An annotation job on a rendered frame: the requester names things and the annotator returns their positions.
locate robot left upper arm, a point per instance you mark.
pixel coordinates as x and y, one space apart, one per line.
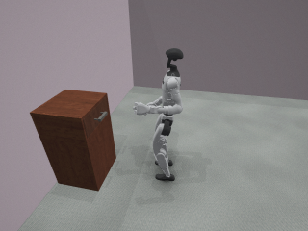
173 87

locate robot right forearm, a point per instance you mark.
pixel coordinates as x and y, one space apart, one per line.
158 101

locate robot left hand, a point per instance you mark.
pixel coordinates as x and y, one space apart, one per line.
140 108

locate robot right hand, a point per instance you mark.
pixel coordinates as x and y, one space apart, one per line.
149 104

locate robot left forearm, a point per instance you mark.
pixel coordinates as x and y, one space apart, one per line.
170 110

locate handle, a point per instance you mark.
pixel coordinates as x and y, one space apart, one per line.
102 116

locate cabinet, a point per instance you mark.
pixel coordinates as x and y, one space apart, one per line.
77 160

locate drawer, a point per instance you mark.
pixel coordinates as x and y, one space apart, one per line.
89 122

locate right robot thigh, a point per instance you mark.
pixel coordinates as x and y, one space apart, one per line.
157 124

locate robot right shin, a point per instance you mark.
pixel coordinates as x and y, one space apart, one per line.
165 148

